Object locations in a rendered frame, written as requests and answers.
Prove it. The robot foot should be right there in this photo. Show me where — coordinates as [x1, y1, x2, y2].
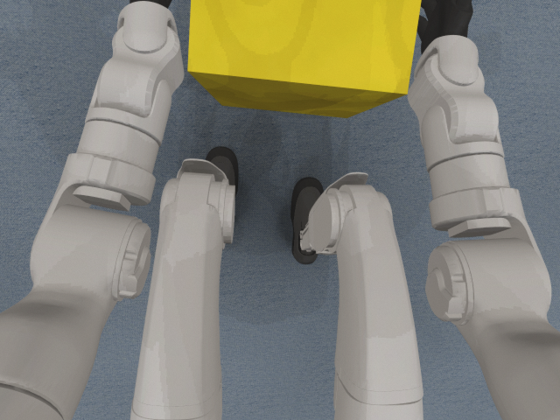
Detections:
[206, 147, 239, 196]
[290, 177, 324, 264]

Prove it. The left robot foot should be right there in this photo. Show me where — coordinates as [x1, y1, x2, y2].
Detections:
[206, 147, 239, 196]

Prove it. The carton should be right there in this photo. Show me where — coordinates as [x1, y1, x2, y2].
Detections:
[187, 0, 422, 118]

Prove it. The right robot foot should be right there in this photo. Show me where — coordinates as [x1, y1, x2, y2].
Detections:
[290, 177, 324, 264]

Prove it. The right robot upper arm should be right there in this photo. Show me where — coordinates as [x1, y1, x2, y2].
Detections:
[425, 238, 560, 420]

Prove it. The robot right hand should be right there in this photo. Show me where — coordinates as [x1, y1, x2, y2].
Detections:
[417, 0, 473, 54]

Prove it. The left robot upper arm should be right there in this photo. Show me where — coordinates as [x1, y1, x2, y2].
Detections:
[0, 204, 151, 420]

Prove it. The left robot forearm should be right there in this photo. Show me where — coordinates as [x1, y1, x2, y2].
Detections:
[30, 1, 184, 283]

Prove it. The right robot forearm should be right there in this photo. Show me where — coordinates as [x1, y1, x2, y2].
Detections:
[408, 35, 551, 310]

